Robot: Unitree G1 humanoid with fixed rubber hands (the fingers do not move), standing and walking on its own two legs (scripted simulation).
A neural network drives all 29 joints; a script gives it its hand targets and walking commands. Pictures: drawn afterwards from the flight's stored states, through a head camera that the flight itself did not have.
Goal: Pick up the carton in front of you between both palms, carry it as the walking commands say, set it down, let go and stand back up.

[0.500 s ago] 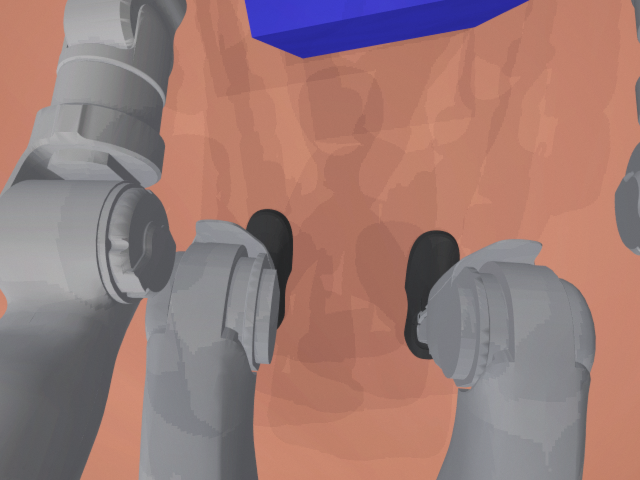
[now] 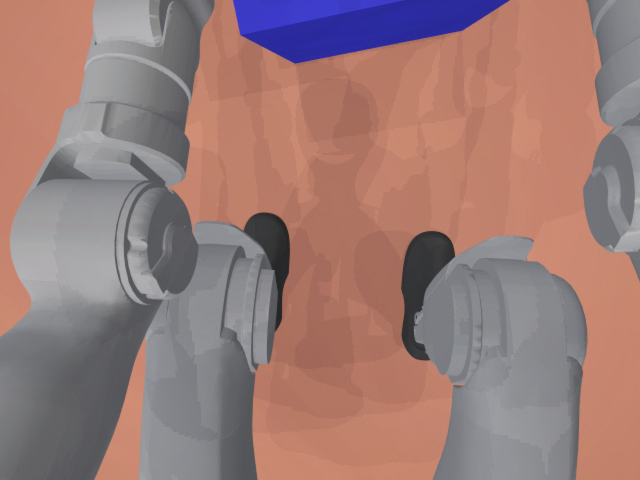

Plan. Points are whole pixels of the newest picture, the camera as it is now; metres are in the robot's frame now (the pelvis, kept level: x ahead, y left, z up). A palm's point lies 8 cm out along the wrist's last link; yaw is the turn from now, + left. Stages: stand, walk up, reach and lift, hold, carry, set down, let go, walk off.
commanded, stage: reach and lift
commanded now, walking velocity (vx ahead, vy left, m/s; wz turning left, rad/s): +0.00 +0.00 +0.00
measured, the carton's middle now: out of the picture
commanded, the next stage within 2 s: none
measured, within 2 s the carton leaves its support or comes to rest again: leaves its support in 0.26 s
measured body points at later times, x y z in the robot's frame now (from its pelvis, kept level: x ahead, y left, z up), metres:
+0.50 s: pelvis +0.01 +0.01 +0.03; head +0.34 -0.04 +0.33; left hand +0.56 +0.13 -0.08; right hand +0.58 -0.17 -0.07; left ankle +0.13 +0.15 -0.34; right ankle +0.10 -0.12 -0.34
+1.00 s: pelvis +0.01 +0.01 +0.14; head +0.27 -0.02 +0.50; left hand +0.52 +0.13 +0.08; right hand +0.52 -0.17 +0.07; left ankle +0.13 +0.14 -0.34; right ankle +0.10 -0.12 -0.34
